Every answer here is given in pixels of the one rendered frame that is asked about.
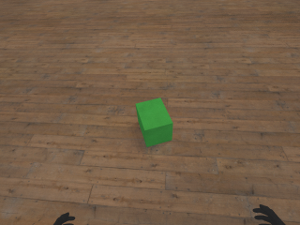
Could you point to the right robot hand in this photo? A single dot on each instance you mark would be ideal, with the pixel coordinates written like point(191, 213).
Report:
point(270, 217)

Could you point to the left robot hand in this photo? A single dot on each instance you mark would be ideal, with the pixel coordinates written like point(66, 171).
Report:
point(64, 218)

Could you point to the carton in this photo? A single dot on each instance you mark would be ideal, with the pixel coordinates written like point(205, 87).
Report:
point(155, 123)

